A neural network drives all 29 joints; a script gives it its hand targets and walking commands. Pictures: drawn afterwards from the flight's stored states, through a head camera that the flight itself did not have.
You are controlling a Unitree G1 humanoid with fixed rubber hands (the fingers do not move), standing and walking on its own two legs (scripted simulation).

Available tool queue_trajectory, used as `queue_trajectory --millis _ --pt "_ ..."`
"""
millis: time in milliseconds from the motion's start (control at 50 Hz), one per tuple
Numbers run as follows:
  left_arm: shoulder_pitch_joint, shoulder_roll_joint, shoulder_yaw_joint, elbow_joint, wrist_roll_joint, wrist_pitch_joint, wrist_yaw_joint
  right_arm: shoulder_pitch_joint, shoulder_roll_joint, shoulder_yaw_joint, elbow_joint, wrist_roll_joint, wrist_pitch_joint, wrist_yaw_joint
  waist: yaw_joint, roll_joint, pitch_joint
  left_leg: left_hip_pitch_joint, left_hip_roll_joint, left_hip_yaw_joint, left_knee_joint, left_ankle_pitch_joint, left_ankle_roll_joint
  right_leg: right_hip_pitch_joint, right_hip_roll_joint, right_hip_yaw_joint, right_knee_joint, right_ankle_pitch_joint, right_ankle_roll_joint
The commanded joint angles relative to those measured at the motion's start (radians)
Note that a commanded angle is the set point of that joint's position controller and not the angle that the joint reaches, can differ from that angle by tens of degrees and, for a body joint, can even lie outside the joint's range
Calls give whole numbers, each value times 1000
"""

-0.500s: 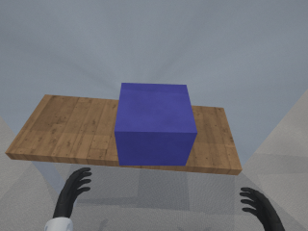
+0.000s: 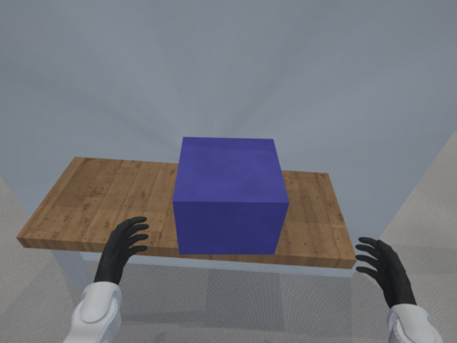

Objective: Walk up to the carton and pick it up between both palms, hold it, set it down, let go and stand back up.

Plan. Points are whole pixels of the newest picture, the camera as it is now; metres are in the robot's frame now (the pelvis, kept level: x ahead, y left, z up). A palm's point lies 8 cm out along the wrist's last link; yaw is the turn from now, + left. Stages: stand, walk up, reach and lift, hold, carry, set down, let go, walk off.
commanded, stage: reach and lift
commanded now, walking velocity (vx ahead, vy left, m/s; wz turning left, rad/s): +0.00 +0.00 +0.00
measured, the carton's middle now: (227, 194) +0.48 +0.04 -0.02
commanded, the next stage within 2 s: none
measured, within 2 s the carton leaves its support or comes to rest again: neither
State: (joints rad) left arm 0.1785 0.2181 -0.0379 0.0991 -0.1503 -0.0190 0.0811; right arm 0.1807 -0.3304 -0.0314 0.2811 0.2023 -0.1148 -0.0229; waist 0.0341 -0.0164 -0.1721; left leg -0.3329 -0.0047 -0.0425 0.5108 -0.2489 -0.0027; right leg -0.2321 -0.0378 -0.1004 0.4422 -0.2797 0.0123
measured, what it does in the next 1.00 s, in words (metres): stands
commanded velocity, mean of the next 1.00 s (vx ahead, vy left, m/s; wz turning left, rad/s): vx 0.00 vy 0.00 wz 0.00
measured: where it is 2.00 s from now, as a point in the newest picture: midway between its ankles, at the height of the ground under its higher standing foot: outside the picture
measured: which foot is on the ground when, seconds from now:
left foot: down 0.00-1.00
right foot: down 0.00-1.00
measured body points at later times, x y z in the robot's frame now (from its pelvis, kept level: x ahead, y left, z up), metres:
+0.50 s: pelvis +0.01 +0.00 +0.00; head +0.08 +0.00 +0.44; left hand +0.36 +0.20 +0.05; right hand +0.38 -0.22 +0.05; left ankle +0.01 +0.11 -0.74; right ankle -0.04 -0.13 -0.74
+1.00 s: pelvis +0.02 -0.02 +0.00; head +0.02 +0.01 +0.45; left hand +0.40 +0.21 +0.11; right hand +0.43 -0.20 +0.16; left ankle +0.01 +0.11 -0.73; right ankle -0.04 -0.13 -0.74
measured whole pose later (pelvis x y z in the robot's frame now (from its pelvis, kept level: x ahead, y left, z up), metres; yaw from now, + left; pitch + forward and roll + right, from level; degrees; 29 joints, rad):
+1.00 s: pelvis +0.02 -0.02 +0.00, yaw +0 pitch +5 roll +0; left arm -0.53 0.25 0.02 0.54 -0.15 0.10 0.03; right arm -0.58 -0.33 0.01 0.57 0.22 0.11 -0.14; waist 0.05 -0.08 -0.09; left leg -0.36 0.00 -0.04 0.60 -0.27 -0.01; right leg -0.23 -0.04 -0.10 0.49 -0.34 0.01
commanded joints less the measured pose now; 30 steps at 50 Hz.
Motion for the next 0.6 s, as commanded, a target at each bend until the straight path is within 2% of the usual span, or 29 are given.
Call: queue_trajectory --millis 0,40,60,80,120,140,160,180,200,220,260,280,300,340,360,400,440,460,480,520,580 --pt "-316 106 40 -31 -98 80 5 -322 -116 -4 -130 100 70 -18 0 33 135 142 85 7 -47 206 -51 -175 -129 136 -93 -80 -39" --pt "-418 119 51 20 -88 95 8 -413 -121 -23 -72 93 93 -15 2 48 132 122 95 -7 -70 142 -46 -175 -125 126 -90 -137 -40" --pt "-474 122 47 59 -90 101 8 -454 -125 -35 -27 86 106 -12 -8 54 141 102 100 -22 -83 84 -43 -195 -122 124 -91 -169 -38" --pt "-488 122 56 53 -81 100 13 -471 -116 -37 -26 83 112 -5 1 55 148 93 105 -27 -93 56 -42 -191 -122 121 -104 -168 -39" --pt "-627 126 38 152 -92 102 9 -565 -105 -59 79 65 139 0 -22 35 124 65 98 -33 -91 4 -34 -206 -121 111 -93 -199 -38" --pt "-656 141 51 105 -90 92 14 -577 -110 -60 51 70 139 5 -9 47 83 76 100 -41 -99 -2 -30 -188 -115 99 -89 -198 -40" --pt "-726 130 51 142 -86 83 24 -648 -117 -81 92 55 142 17 -5 66 61 73 100 -49 -98 -11 -30 -204 -102 89 -83 -241 -44" --pt "-740 140 56 140 -86 68 25 -659 -107 -86 96 51 143 22 2 73 33 82 108 -59 -104 0 -25 -177 -98 70 -72 -225 -40" --pt "-783 124 40 172 -86 60 28 -702 -103 -103 151 38 149 25 -3 84 2 101 114 -58 -101 38 -24 -180 -88 53 -52 -239 -32" --pt "-795 127 35 153 -94 52 32 -707 -104 -107 150 40 146 29 -6 88 -47 120 115 -63 -85 134 -19 -149 -78 33 -31 -184 -31" --pt "-744 117 45 137 -79 41 37 -668 -105 -89 144 43 140 17 19 99 -144 206 112 -45 -18 414 -23 -93 -65 11 8 -9 -17" --pt "-635 85 41 136 -65 43 33 -593 -106 -73 152 50 133 7 32 99 -169 273 114 -41 6 559 -27 -69 -57 4 16 78 -11" --pt "-632 81 43 128 -59 45 31 -598 -123 -75 146 46 132 -1 43 115 -223 307 118 -38 33 658 -34 -44 -53 2 35 126 -8" --pt "-638 80 58 125 -40 67 24 -627 -144 -70 148 49 127 -15 52 121 -266 334 122 -43 54 748 -36 -33 -51 -2 52 164 -10" --pt "-659 102 86 136 -25 74 17 -641 -143 -57 145 46 126 -24 54 118 -269 342 127 -44 66 737 -29 -33 -60 9 46 167 -9" --pt "-651 96 74 77 -32 95 8 -634 -146 -42 96 54 124 -42 42 101 -262 343 126 -50 84 806 -37 -25 -53 8 73 232 -4" --pt "-664 111 103 39 -40 93 -4 -659 -141 -20 24 49 106 -55 38 48 -294 373 125 -40 113 841 -26 -2 -59 6 72 300 1" --pt "-643 113 110 25 -51 93 -11 -641 -138 -4 -1 50 97 -64 36 11 -313 377 117 -33 134 865 -29 14 -63 6 82 374 3" --pt "-633 110 113 50 -50 91 -18 -649 -145 5 -2 47 94 -70 37 -5 -322 384 117 -27 148 883 -26 25 -69 8 91 414 1" --pt "-619 106 120 54 -60 84 -35 -638 -131 21 -52 41 79 -85 31 -56 -335 380 105 -9 171 858 -23 50 -78 13 93 514 3" --pt "-648 122 140 61 -71 69 -57 -662 -112 54 -74 31 69 -101 30 -132 -363 345 88 12 194 738 -11 102 -93 28 108 627 12"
